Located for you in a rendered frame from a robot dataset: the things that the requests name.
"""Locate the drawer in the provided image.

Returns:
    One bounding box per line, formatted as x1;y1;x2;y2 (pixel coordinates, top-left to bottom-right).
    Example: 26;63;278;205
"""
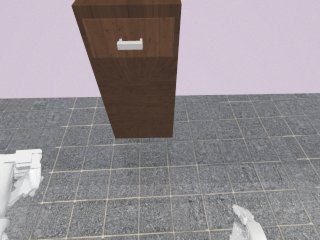
82;17;175;58

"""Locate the cabinet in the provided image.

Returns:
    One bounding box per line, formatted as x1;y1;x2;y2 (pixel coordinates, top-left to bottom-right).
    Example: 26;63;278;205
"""
71;0;182;139

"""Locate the robot right hand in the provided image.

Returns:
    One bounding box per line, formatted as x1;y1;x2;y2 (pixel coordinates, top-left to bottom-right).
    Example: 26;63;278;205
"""
229;204;267;240

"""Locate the robot left hand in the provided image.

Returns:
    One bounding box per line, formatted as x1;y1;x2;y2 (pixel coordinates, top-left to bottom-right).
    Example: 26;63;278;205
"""
0;149;44;217

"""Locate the handle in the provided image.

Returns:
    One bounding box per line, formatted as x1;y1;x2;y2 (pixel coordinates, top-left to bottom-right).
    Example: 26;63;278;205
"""
117;38;143;50

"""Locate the left robot forearm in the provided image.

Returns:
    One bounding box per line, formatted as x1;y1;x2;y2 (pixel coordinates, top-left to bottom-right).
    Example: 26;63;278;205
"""
0;216;10;240

